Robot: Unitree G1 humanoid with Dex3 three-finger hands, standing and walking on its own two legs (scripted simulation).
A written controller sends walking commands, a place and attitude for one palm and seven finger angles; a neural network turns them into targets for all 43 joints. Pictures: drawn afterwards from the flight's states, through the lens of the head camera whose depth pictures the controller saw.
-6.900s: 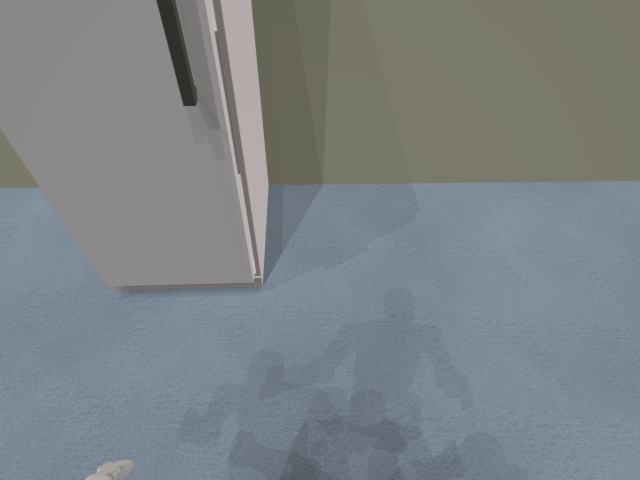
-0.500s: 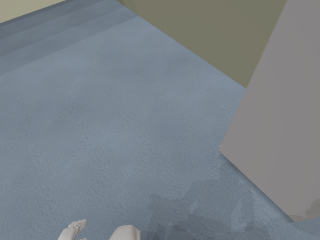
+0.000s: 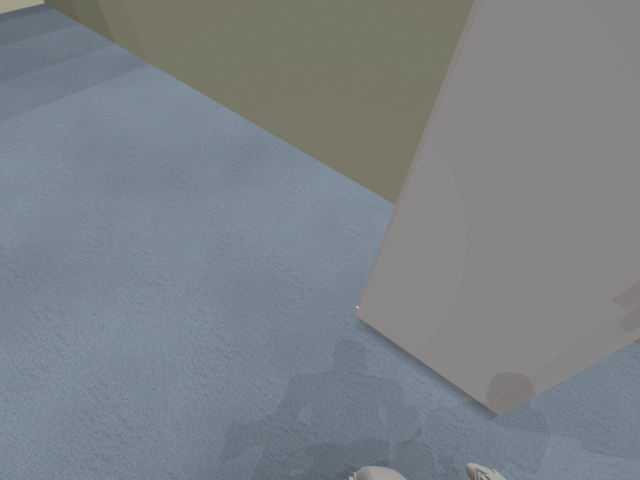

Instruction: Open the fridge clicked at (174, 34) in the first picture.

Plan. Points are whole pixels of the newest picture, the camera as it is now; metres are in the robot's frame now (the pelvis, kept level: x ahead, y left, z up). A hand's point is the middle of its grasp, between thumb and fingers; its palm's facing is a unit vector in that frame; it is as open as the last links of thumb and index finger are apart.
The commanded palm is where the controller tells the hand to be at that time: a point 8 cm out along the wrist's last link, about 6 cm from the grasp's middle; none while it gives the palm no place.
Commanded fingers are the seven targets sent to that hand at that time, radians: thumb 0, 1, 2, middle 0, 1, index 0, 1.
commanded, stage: turn to face it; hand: right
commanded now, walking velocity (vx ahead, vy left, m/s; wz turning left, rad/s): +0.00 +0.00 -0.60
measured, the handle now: out of the picture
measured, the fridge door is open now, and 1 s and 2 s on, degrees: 0 0 0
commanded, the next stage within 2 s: take the last steps up to it in 0.86 s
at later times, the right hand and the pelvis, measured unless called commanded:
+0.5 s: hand out of the picture -0.01 -0.29 -0.17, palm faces +0.32 +0.92 -0.24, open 7.4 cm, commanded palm none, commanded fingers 0.00 -0.90 -0.90 0.20 0.30 0.20 0.30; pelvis +0.00 -0.06 +0.00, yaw -17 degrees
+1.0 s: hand out of the picture +0.02 -0.20 -0.14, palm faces +0.44 +0.85 -0.28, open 7.4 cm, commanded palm none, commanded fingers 0.00 -0.90 -0.90 0.20 0.30 0.20 0.30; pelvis +0.02 +0.00 +0.00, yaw -27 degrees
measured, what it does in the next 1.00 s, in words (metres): steps on the spot, turning right: right foot, then left foot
